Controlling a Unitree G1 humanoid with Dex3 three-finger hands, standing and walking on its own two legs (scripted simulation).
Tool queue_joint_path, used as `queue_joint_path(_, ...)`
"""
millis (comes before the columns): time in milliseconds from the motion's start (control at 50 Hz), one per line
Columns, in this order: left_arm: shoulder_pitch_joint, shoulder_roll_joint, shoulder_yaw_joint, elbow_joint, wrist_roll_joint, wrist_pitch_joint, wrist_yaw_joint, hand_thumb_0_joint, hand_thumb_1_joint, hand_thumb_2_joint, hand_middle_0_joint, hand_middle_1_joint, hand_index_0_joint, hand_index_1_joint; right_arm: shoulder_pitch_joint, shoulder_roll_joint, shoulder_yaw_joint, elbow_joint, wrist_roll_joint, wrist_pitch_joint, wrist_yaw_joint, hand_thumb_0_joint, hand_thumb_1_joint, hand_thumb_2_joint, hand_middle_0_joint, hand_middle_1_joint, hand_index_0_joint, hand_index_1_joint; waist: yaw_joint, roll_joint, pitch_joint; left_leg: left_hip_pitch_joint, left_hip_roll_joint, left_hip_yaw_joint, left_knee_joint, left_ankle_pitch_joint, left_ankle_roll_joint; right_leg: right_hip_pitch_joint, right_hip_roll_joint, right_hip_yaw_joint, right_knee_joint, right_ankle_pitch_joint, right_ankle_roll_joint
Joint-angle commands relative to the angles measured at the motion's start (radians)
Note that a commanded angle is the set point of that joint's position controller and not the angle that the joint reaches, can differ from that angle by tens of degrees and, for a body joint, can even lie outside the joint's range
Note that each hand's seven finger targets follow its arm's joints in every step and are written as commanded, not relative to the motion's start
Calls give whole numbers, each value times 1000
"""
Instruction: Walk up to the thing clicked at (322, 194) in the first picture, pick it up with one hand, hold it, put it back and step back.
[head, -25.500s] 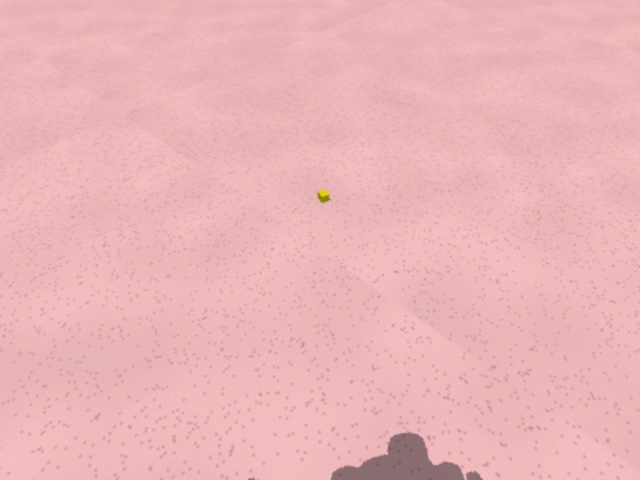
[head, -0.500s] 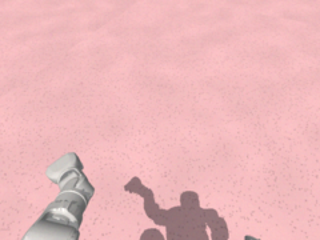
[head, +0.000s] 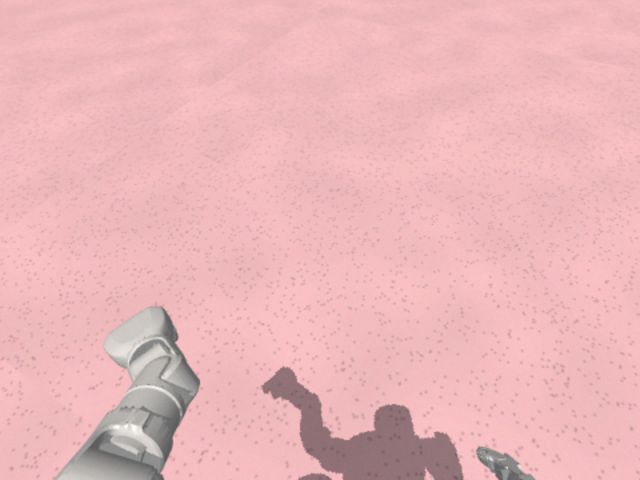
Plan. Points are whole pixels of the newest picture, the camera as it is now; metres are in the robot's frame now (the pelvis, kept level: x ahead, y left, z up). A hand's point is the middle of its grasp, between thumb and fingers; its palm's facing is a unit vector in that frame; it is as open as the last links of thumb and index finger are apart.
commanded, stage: hold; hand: left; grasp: from above
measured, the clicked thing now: (162, 361) +0.33 +0.24 -0.09
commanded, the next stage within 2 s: crouch in 1.32 s
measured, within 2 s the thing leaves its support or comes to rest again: neither
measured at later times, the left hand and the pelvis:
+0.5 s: hand (155, 357) +0.31 +0.23 -0.04, palm faces -0.31 -0.30 -0.90, open 7.3 cm; pelvis +0.00 +0.00 +0.01, yaw +0 degrees
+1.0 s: hand (151, 368) +0.29 +0.23 -0.02, palm faces -0.31 -0.31 -0.90, open 7.3 cm; pelvis +0.00 +0.00 +0.01, yaw +0 degrees
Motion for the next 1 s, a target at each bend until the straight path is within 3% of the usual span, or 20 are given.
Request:
queue_joint_path(0, -373, 166, 22, -186, 45, 8, 26, 0, 540, 226, -961, -326, -977, -308, -26, -127, -37, -108, 9, -44, 3, 0, -899, -898, 200, 300, 199, 300, -5, -56, -269, 106, -51, 10, -84, 293, 19, 165, 54, 2, -90, 282, -18)
queue_joint_path(100, -351, 177, 22, -193, 59, 13, 12, 0, 531, 253, -962, -331, -971, -320, -39, -126, -35, -118, 10, -43, 8, 0, -900, -899, 200, 300, 199, 300, 7, -49, -244, 108, -51, 9, -101, 273, 18, 172, 54, 2, -111, 256, -20)
queue_joint_path(180, -354, 175, 22, -209, 57, 25, 6, 0, 561, 261, -978, -334, -989, -321, -42, -126, -36, -120, 10, -43, 13, 0, -899, -899, 200, 300, 199, 300, 0, -41, -259, 121, -47, 9, -105, 298, 18, 184, 56, 4, -110, 279, -20)
queue_joint_path(200, -349, 173, 22, -233, 55, 27, 4, 0, 565, 254, -974, -343, -988, -326, -49, -122, -34, -123, 9, -44, 14, 0, -900, -899, 199, 300, 199, 300, 16, -38, -270, 131, -46, 8, -108, 312, 16, 202, 57, 1, -109, 289, -20)
queue_joint_path(280, -356, 162, 10, -235, 59, 38, -2, 0, 546, 276, -962, -360, -973, -347, -54, -123, -33, -126, 9, -43, 17, 0, -903, -900, 199, 300, 199, 300, 3, -44, -254, 144, -41, 6, -116, 331, 15, 194, 62, -3, -110, 304, -21)
queue_joint_path(360, -338, 167, 12, -246, 51, 43, -7, 0, 543, 278, -955, -372, -967, -356, -62, -125, -35, -131, 10, -45, 18, 0, -903, -900, 199, 300, 199, 300, 18, -29, -241, 144, -39, 7, -128, 304, 13, 195, 63, -5, -121, 268, -25)
queue_joint_path(480, -312, 158, 7, -271, 59, 66, -18, 0, 519, 303, -954, -362, -958, -356, -76, -124, -31, -142, 10, -42, 22, 0, -906, -901, 199, 300, 199, 300, 13, -71, -244, 153, -47, 11, -120, 334, 22, 226, 55, 2, -129, 322, -15)
queue_joint_path(520, -330, 182, 12, -306, 65, 67, -23, 0, 532, 333, -968, -364, -967, -363, -83, -126, -31, -142, 11, -42, 22, 0, -905, -901, 199, 300, 199, 300, 21, -30, -254, 167, -43, 11, -127, 335, 16, 220, 58, 1, -127, 310, -20)
queue_joint_path(540, -312, 156, 2, -284, 65, 74, -31, 0, 531, 320, -965, -364, -965, -361, -83, -125, -32, -142, 10, -41, 22, 0, -905, -901, 199, 300, 199, 300, 16, -49, -242, 165, -43, 9, -126, 337, 18, 216, 59, -1, -131, 313, -19)
queue_joint_path(580, -325, 180, 7, -341, 69, 74, -37, 0, 542, 338, -973, -378, -973, -375, -90, -127, -31, -151, 11, -42, 24, 0, -906, -902, 199, 300, 199, 300, 27, -29, -255, 174, -43, 9, -131, 334, 16, 224, 59, -1, -132, 306, -20)
queue_joint_path(600, -294, 178, 8, -296, 67, 82, -40, 0, 557, 317, -983, -366, -985, -361, -91, -125, -29, -151, 12, -41, 24, 0, -905, -902, 199, 300, 199, 300, 21, -41, -227, 158, -44, 10, -134, 315, 19, 214, 58, 1, -137, 287, -20)
queue_joint_path(660, -303, 165, -3, -341, 71, 85, -54, 0, 564, 349, -987, -387, -988, -384, -107, -121, -28, -162, 12, -42, 25, 0, -906, -902, 199, 300, 199, 300, 24, -41, -233, 165, -41, 5, -140, 306, 19, 214, 60, -1, -140, 273, -21)
queue_joint_path(700, -294, 183, 3, -375, 67, 87, -63, 0, 595, 298, -996, -379, -1007, -366, -112, -122, -27, -173, 11, -44, 23, 0, -906, -902, 199, 300, 199, 300, 34, -39, -238, 161, -44, 5, -141, 304, 21, 228, 57, -3, -143, 269, -21)
queue_joint_path(780, -284, 174, -13, -399, 75, 96, -77, 0, 614, 288, -1008, -379, -1022, -363, -129, -118, -21, -186, 14, -39, 19, 0, -907, -903, 199, 300, 199, 300, 24, -49, -215, 163, -43, 5, -148, 275, 25, 213, 57, -1, -148, 246, -17)
queue_joint_path(840, -253, 169, -16, -437, 82, 101, -86, 0, 579, 326, -996, -373, -999, -368, -138, -114, -21, -191, 15, -38, 18, 0, -907, -903, 199, 300, 199, 300, 39, -32, -233, 177, -43, 2, -151, 285, 21, 224, 57, -1, -147, 246, -20)
queue_joint_path(860, -266, 165, -19, -428, 83, 104, -91, 0, 599, 319, -995, -391, -1004, -379, -137, -118, -22, -194, 16, -38, 17, 0, -905, -902, 199, 300, 199, 300, 27, -35, -239, 182, -45, 4, -148, 290, 22, 218, 57, 2, -147, 253, -19)
queue_joint_path(980, -241, 182, -21, -484, 93, 112, -107, 0, 619, 332, -1026, -363, -1029, -359, -163, -110, -15, -208, 18, -37, 9, 0, -905, -903, 199, 300, 199, 300, 35, -35, -218, 185, -45, 2, -157, 265, 23, 219, 55, 1, -155, 226, -18)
